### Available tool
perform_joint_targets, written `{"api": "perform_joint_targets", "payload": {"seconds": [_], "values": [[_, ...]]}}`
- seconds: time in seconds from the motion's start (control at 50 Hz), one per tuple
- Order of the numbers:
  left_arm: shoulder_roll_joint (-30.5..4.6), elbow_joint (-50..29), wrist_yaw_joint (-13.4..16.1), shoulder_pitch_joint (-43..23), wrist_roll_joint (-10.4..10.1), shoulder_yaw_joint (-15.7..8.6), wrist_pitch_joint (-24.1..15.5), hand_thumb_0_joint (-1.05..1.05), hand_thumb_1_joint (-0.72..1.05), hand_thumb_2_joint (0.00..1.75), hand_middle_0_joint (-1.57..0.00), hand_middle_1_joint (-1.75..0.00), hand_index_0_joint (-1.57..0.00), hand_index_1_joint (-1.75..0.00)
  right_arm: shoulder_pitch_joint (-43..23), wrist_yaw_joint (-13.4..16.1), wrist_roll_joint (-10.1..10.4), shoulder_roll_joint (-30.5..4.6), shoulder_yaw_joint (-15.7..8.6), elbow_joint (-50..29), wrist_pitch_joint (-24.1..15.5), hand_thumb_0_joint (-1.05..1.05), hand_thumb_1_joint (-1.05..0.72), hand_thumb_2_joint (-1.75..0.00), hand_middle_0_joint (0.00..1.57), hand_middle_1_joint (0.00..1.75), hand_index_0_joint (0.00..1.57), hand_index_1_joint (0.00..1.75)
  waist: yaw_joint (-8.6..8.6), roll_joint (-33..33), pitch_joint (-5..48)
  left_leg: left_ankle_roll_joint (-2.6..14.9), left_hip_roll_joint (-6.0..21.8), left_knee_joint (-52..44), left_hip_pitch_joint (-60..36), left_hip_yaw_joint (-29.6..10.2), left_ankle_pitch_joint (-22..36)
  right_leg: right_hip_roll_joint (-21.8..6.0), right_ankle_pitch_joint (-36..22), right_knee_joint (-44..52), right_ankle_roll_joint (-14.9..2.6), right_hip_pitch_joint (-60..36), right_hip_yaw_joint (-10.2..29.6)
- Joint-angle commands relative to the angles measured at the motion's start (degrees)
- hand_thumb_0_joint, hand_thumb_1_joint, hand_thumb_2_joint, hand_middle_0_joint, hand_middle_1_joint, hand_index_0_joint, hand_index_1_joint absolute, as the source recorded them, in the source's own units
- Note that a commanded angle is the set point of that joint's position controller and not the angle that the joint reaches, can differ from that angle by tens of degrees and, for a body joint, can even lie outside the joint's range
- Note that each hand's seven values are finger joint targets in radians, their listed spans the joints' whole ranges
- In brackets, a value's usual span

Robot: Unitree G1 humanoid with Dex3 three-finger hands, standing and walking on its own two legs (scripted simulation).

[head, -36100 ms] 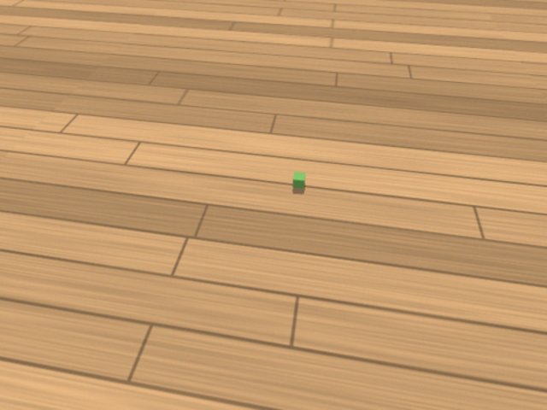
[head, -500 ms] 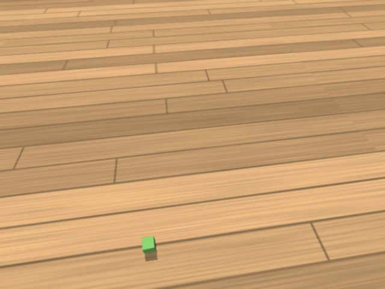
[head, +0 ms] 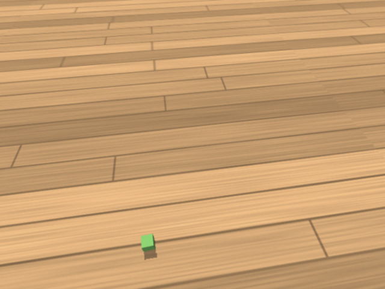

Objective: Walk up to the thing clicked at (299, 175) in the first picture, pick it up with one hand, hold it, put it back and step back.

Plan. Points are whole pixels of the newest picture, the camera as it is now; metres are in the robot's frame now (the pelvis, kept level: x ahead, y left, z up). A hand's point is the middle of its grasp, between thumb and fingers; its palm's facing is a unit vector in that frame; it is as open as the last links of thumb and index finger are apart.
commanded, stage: step back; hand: left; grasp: from above
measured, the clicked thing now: (148, 242) +0.45 +0.25 -0.75
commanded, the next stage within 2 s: none
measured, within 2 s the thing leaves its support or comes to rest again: neither
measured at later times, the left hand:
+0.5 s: hand out of the picture +0.06 +0.27 -0.16, palm faces -0.02 -0.91 -0.42, open 7.3 cm
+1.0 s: hand out of the picture -0.05 +0.26 -0.16, palm faces -0.09 -0.91 -0.40, open 7.3 cm
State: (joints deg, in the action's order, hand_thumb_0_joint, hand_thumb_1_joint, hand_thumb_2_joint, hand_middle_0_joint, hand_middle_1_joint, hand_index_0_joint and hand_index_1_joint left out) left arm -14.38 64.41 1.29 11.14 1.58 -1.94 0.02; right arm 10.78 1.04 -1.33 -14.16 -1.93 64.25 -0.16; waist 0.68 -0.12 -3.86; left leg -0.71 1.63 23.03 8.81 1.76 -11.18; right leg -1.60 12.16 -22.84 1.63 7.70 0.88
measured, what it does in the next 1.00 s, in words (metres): walks backwards: left foot, then right foot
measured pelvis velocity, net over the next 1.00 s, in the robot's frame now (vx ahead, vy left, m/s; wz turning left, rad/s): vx -0.17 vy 0.00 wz -0.06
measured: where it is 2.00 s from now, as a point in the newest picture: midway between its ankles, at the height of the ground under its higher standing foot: outside the picture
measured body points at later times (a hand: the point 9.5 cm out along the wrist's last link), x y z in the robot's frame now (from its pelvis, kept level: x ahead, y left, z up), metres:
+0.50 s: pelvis -0.07 +0.00 -0.02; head +0.00 -0.01 +0.42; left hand +0.06 +0.31 -0.13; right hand +0.03 -0.33 -0.14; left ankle -0.10 +0.11 -0.71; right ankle +0.01 -0.14 -0.74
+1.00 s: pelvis -0.17 +0.00 -0.02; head -0.11 -0.01 +0.42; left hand -0.05 +0.30 -0.14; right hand -0.07 -0.32 -0.14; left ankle -0.12 +0.11 -0.73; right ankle -0.17 -0.12 -0.74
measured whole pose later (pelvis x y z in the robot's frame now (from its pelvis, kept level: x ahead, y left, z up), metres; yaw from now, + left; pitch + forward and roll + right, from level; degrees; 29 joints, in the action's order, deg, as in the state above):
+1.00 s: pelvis -0.17 +0.00 -0.02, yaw -3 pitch -3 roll -1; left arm -20.6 49.3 0.3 8.3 2.1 -3.9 1.6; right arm 5.3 1.1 -0.2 -21.9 -3.0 49.7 3.1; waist 0.9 2.1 -11.2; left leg 1.0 0.3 47.3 23.2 -1.8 -25.0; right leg 3.0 18.9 -36.5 -1.0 14.9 2.3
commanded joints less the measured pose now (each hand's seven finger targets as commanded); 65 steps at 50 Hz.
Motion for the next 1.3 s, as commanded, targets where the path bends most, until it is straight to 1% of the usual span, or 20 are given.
{"api": "perform_joint_targets", "payload": {"seconds": [0.0,0.2,0.28,0.34,0.46,0.5,0.54,0.56,0.62,0.78,0.9,0.92,0.94,0.96,1.02,1.14,1.2,1.22,1.26,1.28], "values": [[-17.5,-6.62,0.48,-3.19,-1.87,-4.4,-0.9,0.0,0.9,0.9,-0.2,-0.3,-0.2,-0.3,-4.31,0.17,0.71,-17.47,-2.88,-4.93,-0.17,0.0,-0.9,-0.9,0.2,0.3,0.2,0.3,-0.26,1.46,-1.1,3.29,5.89,-0.3,2.74,-6.66,11.43,-3.45,-12.24,-0.74,-3.14,6.74,4.02],[-16.62,-9.86,-0.35,1.46,-0.49,-4.26,0.75,0.0,0.9,0.9,-0.2,-0.3,-0.2,-0.3,-9.51,-0.34,0.93,-19.4,-3.95,-10.73,1.69,0.0,-0.9,-0.9,0.2,0.3,0.2,0.3,-2.12,5.87,8.5,9.82,9.94,6.4,9.74,-8.33,2.53,-0.63,-2.33,-16.27,-6.04,5.18,3.13],[-26.15,-14.56,-0.05,-3.76,1.02,-6.47,-0.32,0.0,0.9,0.9,-0.2,-0.3,-0.2,-0.3,-6.88,-0.27,0.71,-16.27,-3.07,-12.45,3.16,0.0,-0.9,-0.9,0.2,0.3,0.2,0.3,-2.29,-13.28,4.32,2.33,-6.78,42.66,16.66,-8.35,-25.44,-20.23,-12.8,4.57,-19.9,12.52,30.08],[-22.27,-17.53,0.65,-11.49,0.65,-5.59,0.17,0.0,0.9,0.9,-0.2,-0.3,-0.2,-0.3,-0.3,-0.3,2.23,-18.3,-3.42,-10.86,2.97,0.0,-0.9,-0.9,0.2,0.3,0.2,0.3,1.38,-8.77,5.96,1.09,-6.57,48.77,15.1,-9.79,-17.55,-13.38,-14.84,0.4,-16.04,11.54,15.87],[-21.71,-19.36,0.88,-6.72,0.21,-5.63,1.27,0.0,0.9,0.9,-0.2,-0.3,-0.2,-0.3,-0.1,-0.14,0.36,-18.52,-2.96,-12.89,1.83,0.0,-0.9,-0.9,0.2,0.3,0.2,0.3,-1.66,-10.79,9.17,1.03,-2.07,16.97,13.37,-5.21,-17.15,-13.18,-21.82,-7.26,-13.29,-2.77,13.47],[-21.89,-19.89,0.29,-6.33,-0.89,-5.31,2.08,0.0,0.9,0.9,-0.2,-0.3,-0.2,-0.3,2.32,-0.15,-0.34,-17.75,-3.32,-11.86,0.93,0.0,-0.9,-0.9,0.2,0.3,0.2,0.3,0.15,-7.5,8.73,1.5,-3.15,-0.45,4.88,-1.24,-0.56,-9.62,-20.89,-12.84,-10.03,1.03,9.65],[-16.49,-21.65,0.17,-4.95,-1.45,-3.99,2.19,0.0,0.9,0.9,-0.2,-0.3,-0.2,-0.3,-0.74,-0.39,-1.8,-26.67,-5.43,-13.82,0.5,0.0,-0.9,-0.9,0.2,0.3,0.2,0.3,-1.3,14.38,7.32,8.2,16.22,-4.08,-3.93,-27.56,16.4,5.13,14.89,-25.51,-3.43,21.44,1.89],[-18.67,-21.85,1.19,-10.34,-0.67,-5.05,2.05,0.0,0.9,0.9,-0.2,-0.3,-0.2,-0.3,-1.18,-0.61,-1.19,-30.34,-6.21,-14.79,0.42,0.0,-0.9,-0.9,0.2,0.3,0.2,0.3,2.96,16.62,5.99,15.61,21.03,-4.49,3.58,-32.26,21.04,7.71,25.86,-35.39,-2.23,19.68,8.33],[-17.53,-19.82,1.26,-6.55,-1.72,-4.84,2.08,0.0,0.9,0.9,-0.2,-0.3,-0.2,-0.3,-6.66,0.58,-1.1,-21.98,-3.91,-15.55,0.14,0.0,-0.9,-0.9,0.2,0.3,0.2,0.3,-1.95,6.62,4.81,9.27,11.0,2.5,-1.85,-15.04,33.4,8.68,17.38,-46.28,-2.81,24.46,11.81],[-16.82,-21.77,0.36,-5.61,-0.76,-4.91,1.17,0.0,0.9,0.9,-0.2,-0.3,-0.2,-0.3,0.72,1.27,0.08,-21.0,-4.64,-17.47,0.53,0.0,-0.9,-0.9,0.2,0.3,0.2,0.3,2.47,8.51,7.32,14.46,12.92,7.19,-12.07,-14.59,34.14,4.96,17.01,-30.01,-0.23,21.42,5.57],[-17.5,-17.98,0.14,2.44,0.5,-5.6,-0.32,0.0,0.9,0.9,-0.2,-0.3,-0.2,-0.3,-3.95,0.34,1.42,-20.07,-3.93,-19.17,1.7,0.0,-0.9,-0.9,0.2,0.3,0.2,0.3,-1.42,5.49,10.65,7.79,8.99,13.43,4.2,-11.26,13.64,1.13,-6.62,-0.82,-3.85,-1.52,3.68],[-21.53,-18.71,0.08,2.77,1.02,-6.61,-0.8,0.0,0.9,0.9,-0.2,-0.3,-0.2,-0.3,-3.43,0.05,1.7,-18.35,-3.22,-20.12,1.63,0.0,-0.9,-0.9,0.2,0.3,0.2,0.3,-1.16,-4.27,10.72,4.41,3.08,19.36,14.05,-8.62,2.27,-7.25,-11.93,-1.24,-7.08,-5.61,16.13],[-26.64,-19.58,-0.2,-1.32,0.1,-7.46,-0.21,0.0,0.9,0.9,-0.2,-0.3,-0.2,-0.3,-5.83,0.67,1.8,-17.18,-3.41,-20.16,2.12,0.0,-0.9,-0.9,0.2,0.3,0.2,0.3,-2.78,-16.51,6.3,1.49,-6.49,31.42,15.65,-3.42,-20.26,-18.31,-16.54,3.34,-17.95,4.71,26.9],[-26.33,-21.71,-0.12,-3.07,0.71,-7.42,-0.62,0.0,0.9,0.9,-0.2,-0.3,-0.2,-0.3,-5.87,0.94,1.15,-18.94,-4.14,-19.48,2.59,0.0,-0.9,-0.9,0.2,0.3,0.2,0.3,-2.85,-13.33,2.82,0.85,-6.12,41.98,14.68,-9.39,-26.56,-21.29,-18.52,3.57,-20.34,10.79,30.61],[-21.32,-23.09,0.47,-7.71,-0.07,-6.18,-0.17,0.0,0.9,0.9,-0.2,-0.3,-0.2,-0.3,-0.65,0.58,2.14,-19.1,-3.66,-17.16,2.22,0.0,-0.9,-0.9,0.2,0.3,0.2,0.3,0.19,-6.7,2.32,0.19,-8.57,46.77,15.58,-10.61,-18.45,-12.3,-21.87,-1.09,-15.16,9.47,15.06],[-20.0,-24.07,0.74,-3.28,0.68,-5.82,0.86,0.0,0.9,0.9,-0.2,-0.3,-0.2,-0.3,-0.49,0.62,1.02,-18.08,-3.08,-18.37,1.13,0.0,-0.9,-0.9,0.2,0.3,0.2,0.3,-3.1,-10.75,6.74,-0.52,-4.55,22.07,15.33,-5.27,-18.97,-11.19,-24.16,-6.63,-13.59,-4.02,12.26],[-21.17,-25.24,0.18,-6.01,-0.37,-5.58,1.9,0.0,0.9,0.9,-0.2,-0.3,-0.2,-0.3,5.12,0.28,0.12,-17.28,-3.73,-16.4,0.42,0.0,-0.9,-0.9,0.2,0.3,0.2,0.3,0.46,-9.65,8.93,0.77,-3.76,0.54,5.46,-0.81,-2.42,-9.39,-21.18,-13.14,-10.33,-1.27,10.07],[-19.45,-25.41,-0.03,-4.99,-0.49,-4.75,2.28,0.0,0.9,0.9,-0.2,-0.3,-0.2,-0.3,4.31,0.26,-0.49,-19.22,-4.51,-16.72,0.1,0.0,-0.9,-0.9,0.2,0.3,0.2,0.3,-0.13,-5.31,7.95,2.25,-0.18,-0.39,1.19,-7.09,2.54,-6.67,-12.77,-14.72,-7.17,6.03,9.22],[-18.76,-26.47,0.74,-8.77,-0.72,-5.32,2.3,0.0,0.9,0.9,-0.2,-0.3,-0.2,-0.3,0.85,-0.41,-1.06,-29.68,-6.64,-18.8,0.21,0.0,-0.9,-0.9,0.2,0.3,0.2,0.3,2.6,14.63,5.59,15.66,20.94,-5.04,5.69,-32.05,16.43,6.81,25.1,-34.7,-2.38,18.32,4.51],[-19.5,-25.59,1.15,-9.87,-0.14,-5.76,2.34,0.0,0.9,0.9,-0.2,-0.3,-0.2,-0.3,-0.31,-0.19,-1.05,-28.44,-6.6,-18.78,-0.14,0.0,-0.9,-0.9,0.2,0.3,0.2,0.3,2.54,11.53,3.91,18.12,22.09,-4.8,8.32,-33.11,17.31,7.2,25.36,-43.81,-2.5,17.98,10.29]]}}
